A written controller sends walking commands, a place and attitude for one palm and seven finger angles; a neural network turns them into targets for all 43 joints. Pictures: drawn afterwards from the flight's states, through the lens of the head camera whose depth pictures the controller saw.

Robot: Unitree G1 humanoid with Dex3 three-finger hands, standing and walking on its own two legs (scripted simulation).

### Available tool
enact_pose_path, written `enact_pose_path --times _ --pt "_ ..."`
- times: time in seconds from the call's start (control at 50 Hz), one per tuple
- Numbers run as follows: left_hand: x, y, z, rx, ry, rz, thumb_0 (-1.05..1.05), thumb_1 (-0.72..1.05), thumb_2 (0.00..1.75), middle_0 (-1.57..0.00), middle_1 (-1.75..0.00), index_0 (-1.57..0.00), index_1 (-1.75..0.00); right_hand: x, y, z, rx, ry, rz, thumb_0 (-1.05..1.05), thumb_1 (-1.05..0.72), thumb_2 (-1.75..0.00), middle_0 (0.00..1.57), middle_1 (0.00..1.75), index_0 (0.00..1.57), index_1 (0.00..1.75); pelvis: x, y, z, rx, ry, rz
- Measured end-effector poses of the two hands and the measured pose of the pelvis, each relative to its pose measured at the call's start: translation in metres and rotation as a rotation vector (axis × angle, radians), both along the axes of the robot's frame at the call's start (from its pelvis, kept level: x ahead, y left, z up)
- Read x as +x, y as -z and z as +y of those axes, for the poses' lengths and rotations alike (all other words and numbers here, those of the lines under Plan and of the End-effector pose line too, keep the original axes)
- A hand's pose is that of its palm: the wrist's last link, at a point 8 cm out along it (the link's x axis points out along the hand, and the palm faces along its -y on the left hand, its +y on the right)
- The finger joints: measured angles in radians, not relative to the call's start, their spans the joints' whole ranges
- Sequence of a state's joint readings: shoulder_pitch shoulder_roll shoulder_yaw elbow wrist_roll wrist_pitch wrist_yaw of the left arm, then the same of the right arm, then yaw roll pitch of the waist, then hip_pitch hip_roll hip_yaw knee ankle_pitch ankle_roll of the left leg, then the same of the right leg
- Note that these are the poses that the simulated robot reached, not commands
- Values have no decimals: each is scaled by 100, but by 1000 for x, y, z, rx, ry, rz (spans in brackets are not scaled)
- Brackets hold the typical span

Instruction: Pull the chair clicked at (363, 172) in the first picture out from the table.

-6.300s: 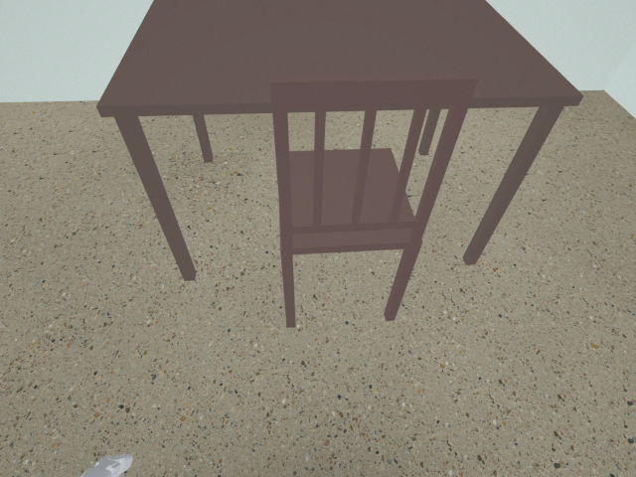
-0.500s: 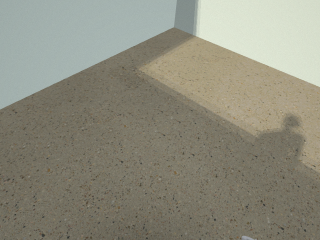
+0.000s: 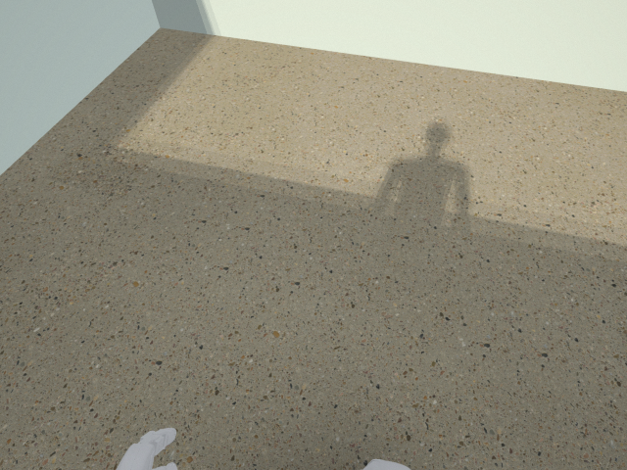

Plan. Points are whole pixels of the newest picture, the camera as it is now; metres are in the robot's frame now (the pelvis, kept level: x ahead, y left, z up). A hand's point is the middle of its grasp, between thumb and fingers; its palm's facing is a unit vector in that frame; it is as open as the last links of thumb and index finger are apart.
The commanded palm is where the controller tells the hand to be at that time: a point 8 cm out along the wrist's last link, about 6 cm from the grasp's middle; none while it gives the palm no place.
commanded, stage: turn to face it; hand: left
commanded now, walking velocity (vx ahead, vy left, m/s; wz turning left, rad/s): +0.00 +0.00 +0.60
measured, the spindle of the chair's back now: out of the picture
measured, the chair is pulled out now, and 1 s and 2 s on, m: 0.00 0.00 0.00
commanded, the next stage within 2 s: none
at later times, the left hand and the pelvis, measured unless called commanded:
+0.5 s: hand out of the picture +0.04 +0.24 -0.18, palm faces +0.29 -0.94 -0.19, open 7.3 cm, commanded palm none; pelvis +0.00 +0.03 +0.00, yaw +14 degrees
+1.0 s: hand out of the picture -0.01 +0.21 -0.14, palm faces +0.52 -0.82 -0.25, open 7.4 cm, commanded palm none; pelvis -0.01 -0.02 +0.01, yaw +31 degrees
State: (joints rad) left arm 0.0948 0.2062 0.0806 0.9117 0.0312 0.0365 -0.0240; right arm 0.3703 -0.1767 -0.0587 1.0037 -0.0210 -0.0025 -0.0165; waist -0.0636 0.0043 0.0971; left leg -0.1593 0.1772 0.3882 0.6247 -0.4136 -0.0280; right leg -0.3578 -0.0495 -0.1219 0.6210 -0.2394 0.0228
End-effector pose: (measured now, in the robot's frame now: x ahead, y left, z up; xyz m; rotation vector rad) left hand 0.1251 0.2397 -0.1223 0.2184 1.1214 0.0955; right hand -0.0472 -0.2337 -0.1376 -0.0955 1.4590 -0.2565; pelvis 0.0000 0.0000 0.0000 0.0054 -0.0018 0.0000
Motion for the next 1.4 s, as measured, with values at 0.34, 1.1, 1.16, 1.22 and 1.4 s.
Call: enact_pose_path --times 0.34,1.1,1.16,1.22,1.4 --pt "-20 3 -23 -83 -170 -51 0 90 90 -20 -30 -21 -30 97 -7 12 27 -163 -93 1 -92 -90 20 30 19 30 14 -7 0 -21 -151 -23" --pt "-202 -24 -26 51 -675 19 1 90 90 -20 -30 -20 -30 228 -12 8 42 -676 -204 1 -91 -90 20 30 20 30 -13 -13 -37 4 -618 11" --pt "-223 -25 -40 48 -722 54 1 90 90 -20 -30 -20 -30 236 -15 8 48 -719 -195 1 -91 -90 20 30 20 30 -12 -17 -41 17 -663 10" --pt "-242 -23 -51 38 -771 76 1 90 90 -20 -30 -20 -30 241 -16 13 42 -771 -168 1 -91 -90 20 30 20 30 -13 -18 -42 25 -710 12" --pt "-323 1 -72 -42 -941 189 1 90 90 -20 -30 -21 -30 269 -18 93 36 -987 -195 1 -91 -90 20 30 19 30 -31 -9 -21 10 -835 32"
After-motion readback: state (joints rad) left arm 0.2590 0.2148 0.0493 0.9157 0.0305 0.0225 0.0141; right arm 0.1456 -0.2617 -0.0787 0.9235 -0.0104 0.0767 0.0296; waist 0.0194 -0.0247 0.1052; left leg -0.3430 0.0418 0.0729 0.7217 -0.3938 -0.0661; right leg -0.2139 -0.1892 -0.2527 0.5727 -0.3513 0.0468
